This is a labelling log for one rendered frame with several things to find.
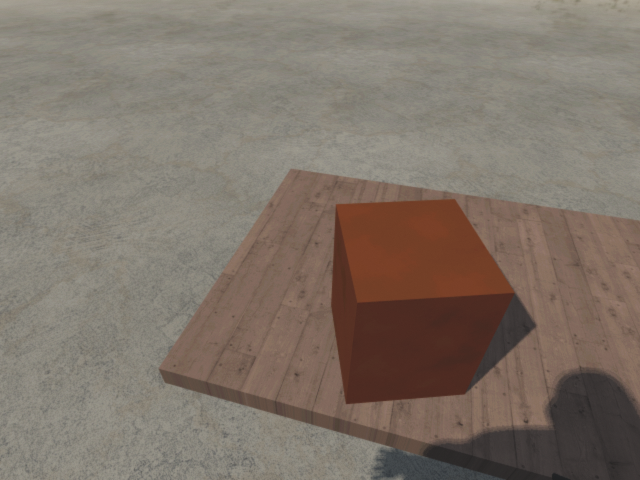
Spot carton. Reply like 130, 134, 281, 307
331, 199, 515, 404

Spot table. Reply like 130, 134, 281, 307
158, 169, 640, 480

